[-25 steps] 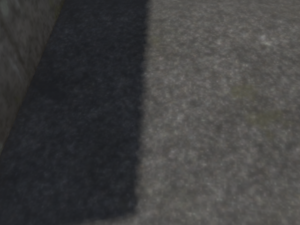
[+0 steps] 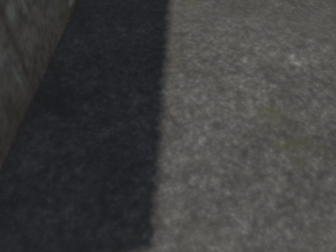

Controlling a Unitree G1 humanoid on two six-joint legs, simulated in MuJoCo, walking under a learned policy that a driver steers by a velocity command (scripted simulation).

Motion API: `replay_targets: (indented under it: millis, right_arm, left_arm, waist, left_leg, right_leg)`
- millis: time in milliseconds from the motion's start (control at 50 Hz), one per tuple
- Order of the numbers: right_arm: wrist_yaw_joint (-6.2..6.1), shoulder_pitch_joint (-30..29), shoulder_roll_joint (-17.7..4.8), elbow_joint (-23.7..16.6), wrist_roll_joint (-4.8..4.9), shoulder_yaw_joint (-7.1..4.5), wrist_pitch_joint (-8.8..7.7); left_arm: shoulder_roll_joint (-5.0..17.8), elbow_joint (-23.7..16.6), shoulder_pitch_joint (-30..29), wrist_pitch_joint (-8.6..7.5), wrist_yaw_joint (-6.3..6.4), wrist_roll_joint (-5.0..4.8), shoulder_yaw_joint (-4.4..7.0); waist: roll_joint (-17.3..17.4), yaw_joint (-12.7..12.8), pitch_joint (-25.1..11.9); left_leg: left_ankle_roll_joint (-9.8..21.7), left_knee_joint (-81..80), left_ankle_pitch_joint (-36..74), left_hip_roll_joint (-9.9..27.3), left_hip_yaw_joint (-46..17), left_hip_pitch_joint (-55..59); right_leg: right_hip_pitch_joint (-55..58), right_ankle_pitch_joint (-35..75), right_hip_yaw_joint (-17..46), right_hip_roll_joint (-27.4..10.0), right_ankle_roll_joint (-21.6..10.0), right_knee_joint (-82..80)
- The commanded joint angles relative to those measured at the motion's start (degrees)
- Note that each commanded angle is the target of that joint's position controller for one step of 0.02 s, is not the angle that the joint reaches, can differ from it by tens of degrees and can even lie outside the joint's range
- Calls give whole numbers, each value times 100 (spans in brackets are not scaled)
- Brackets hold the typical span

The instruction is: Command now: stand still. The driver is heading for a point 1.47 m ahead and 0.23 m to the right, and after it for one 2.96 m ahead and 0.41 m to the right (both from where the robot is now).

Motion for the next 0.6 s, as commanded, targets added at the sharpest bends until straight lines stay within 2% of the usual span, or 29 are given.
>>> replay_targets:
  millis: [20, 300, 600]
  right_arm:
    - [-22, -38, -703, -135, 11, -151, -69]
    - [-57, 99, -679, 501, 38, -86, -42]
    - [-86, 286, -604, 904, 54, -23, -23]
  left_arm:
    - [613, -115, -1, -53, 37, -8, 116]
    - [523, 323, 202, -41, 82, -24, 60]
    - [374, 564, 426, -44, 92, -32, -16]
  waist:
    - [74, -16, -144]
    - [44, -45, -56]
    - [-9, -81, 12]
  left_leg:
    - [144, -640, 1050, 336, -317, -227]
    - [92, -645, 1014, 208, -139, -238]
    - [50, -633, 906, 153, -35, -303]
  right_leg:
    - [159, 759, -1, -28, -29, -294]
    - [98, 752, -52, 10, -77, -330]
    - [21, 694, -82, 55, -125, -331]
